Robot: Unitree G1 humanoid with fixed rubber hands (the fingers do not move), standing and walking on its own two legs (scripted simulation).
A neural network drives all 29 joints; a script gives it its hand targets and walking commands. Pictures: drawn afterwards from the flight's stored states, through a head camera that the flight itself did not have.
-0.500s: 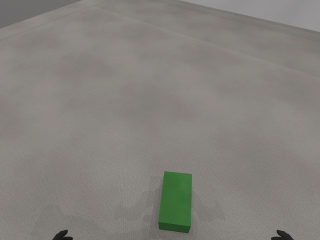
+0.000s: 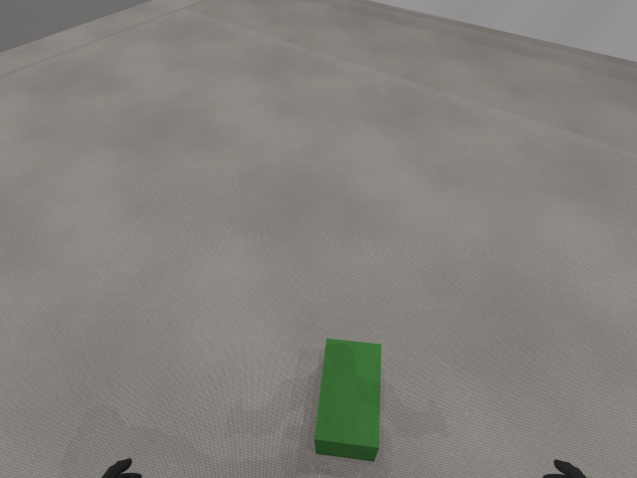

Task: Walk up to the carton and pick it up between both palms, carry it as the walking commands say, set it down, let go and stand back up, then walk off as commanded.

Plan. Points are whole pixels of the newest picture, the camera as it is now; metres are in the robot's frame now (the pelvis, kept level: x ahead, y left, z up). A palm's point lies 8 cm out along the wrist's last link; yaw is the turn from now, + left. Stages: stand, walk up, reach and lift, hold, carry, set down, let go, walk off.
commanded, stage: walk off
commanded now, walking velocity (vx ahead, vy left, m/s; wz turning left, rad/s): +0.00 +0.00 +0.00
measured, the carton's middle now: (349, 397) +0.44 -0.04 -0.70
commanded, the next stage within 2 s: none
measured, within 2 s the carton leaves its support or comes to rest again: neither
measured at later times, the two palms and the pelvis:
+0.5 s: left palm out of the picture +0.06 +0.16 -0.14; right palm out of the picture +0.00 -0.45 -0.14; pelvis -0.01 -0.12 -0.02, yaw -5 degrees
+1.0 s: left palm out of the picture +0.07 +0.00 -0.15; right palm out of the picture -0.09 -0.54 -0.10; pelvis -0.03 -0.25 +0.00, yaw -7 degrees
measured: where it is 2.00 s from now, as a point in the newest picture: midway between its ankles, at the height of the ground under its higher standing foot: outside the picture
